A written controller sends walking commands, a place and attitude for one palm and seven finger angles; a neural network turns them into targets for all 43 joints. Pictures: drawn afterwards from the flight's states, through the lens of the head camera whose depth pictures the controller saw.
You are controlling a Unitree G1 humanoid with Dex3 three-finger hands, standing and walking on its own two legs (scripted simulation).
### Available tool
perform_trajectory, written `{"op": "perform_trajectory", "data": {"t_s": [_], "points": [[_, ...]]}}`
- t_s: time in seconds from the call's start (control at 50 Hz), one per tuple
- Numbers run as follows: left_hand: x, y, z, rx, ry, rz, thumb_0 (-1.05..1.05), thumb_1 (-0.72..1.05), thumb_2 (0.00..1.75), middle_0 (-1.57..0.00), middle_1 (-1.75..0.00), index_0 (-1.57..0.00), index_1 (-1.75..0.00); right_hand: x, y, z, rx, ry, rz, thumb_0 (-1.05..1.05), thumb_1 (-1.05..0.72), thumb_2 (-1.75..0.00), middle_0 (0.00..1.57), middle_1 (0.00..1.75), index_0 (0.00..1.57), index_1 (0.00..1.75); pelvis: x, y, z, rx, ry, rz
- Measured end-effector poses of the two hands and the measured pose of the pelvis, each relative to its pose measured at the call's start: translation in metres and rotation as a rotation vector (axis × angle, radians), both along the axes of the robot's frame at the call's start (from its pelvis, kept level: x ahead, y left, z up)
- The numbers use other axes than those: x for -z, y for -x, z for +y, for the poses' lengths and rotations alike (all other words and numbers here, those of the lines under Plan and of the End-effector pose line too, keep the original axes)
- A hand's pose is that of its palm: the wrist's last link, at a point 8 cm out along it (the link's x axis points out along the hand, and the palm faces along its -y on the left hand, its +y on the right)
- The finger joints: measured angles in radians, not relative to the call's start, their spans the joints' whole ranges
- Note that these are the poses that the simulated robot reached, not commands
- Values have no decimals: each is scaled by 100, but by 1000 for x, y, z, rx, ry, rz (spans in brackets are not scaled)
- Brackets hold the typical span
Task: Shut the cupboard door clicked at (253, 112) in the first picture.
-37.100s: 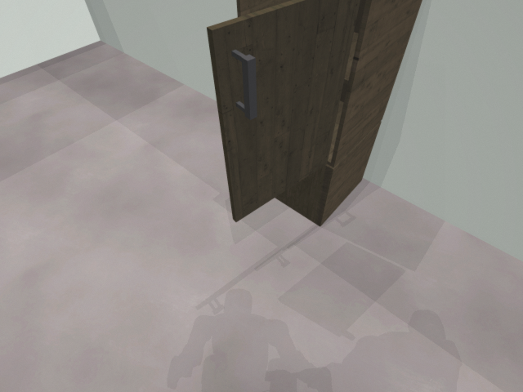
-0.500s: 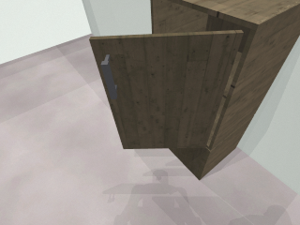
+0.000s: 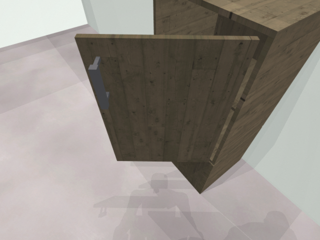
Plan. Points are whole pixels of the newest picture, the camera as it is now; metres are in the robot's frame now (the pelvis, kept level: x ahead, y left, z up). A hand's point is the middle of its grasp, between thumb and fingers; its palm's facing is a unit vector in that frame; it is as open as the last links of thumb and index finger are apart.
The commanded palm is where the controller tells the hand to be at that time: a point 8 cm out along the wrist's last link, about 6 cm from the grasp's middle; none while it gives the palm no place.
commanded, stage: come to a stop and stand still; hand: left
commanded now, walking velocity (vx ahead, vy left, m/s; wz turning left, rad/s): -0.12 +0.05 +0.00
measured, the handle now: (101, 84) +0.46 +0.18 +0.14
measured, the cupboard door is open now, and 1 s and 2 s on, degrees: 52 52 52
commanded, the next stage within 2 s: none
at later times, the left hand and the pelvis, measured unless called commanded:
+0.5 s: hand out of the picture +0.05 +0.20 -0.16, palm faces +0.01 -0.96 -0.29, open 7.3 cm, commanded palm none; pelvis +0.00 +0.01 +0.00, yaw -2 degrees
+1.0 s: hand out of the picture -0.08 +0.27 -0.15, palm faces +0.00 -0.96 -0.27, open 7.4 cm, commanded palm none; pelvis -0.10 +0.06 +0.01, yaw -1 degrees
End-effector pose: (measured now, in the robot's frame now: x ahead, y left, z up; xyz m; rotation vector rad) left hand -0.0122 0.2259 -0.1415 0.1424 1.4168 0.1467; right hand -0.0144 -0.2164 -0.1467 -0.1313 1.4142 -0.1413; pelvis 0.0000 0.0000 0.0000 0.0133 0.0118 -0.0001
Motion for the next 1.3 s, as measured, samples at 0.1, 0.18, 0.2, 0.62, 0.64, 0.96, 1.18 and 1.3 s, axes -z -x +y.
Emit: {"op": "perform_trajectory", "data": {"t_s": [0.1,0.18,0.2,0.62,0.64,0.96,1.18,1.3], "points": [[1,-3,-9,-32,-7,24,0,91,90,-20,-30,-20,-30,2,-17,-1,1,2,30,1,-91,-89,20,30,20,30,1,-15,-4,-11,9,7],[2,-5,-11,-45,0,42,0,91,90,-20,-30,-20,-30,-3,-41,-5,1,30,9,1,-91,-89,20,30,20,30,-1,-23,-2,-16,10,13],[2,-7,-11,-47,2,44,0,91,90,-20,-30,-20,-30,-5,-47,-6,0,39,-4,1,-92,-89,20,30,20,30,-2,-24,-1,-17,9,14],[-10,-33,39,69,-81,-192,0,91,90,-20,-30,-20,-30,-17,-87,10,-6,25,-333,1,-91,-89,20,29,20,30,3,24,26,27,43,-44],[-6,-32,43,64,-78,-200,0,91,90,-20,-30,-20,-30,-16,-85,13,-16,30,-352,1,-91,-89,20,29,20,30,7,27,30,21,48,-55],[-22,64,84,46,-85,-111,0,91,90,-20,-30,-20,-30,-15,34,32,-29,38,-186,1,-90,-89,20,30,20,30,-7,90,60,21,36,-66],[-10,139,98,-19,-72,-52,0,91,90,-20,-30,-20,-30,-17,90,16,-33,117,-109,1,-90,-89,20,30,20,30,-2,136,71,-7,37,-91],[20,150,116,-3,-71,-54,0,91,90,-20,-30,-20,-30,-23,116,21,20,180,-197,1,-90,-89,20,30,20,30,14,164,85,-4,25,-86]]}}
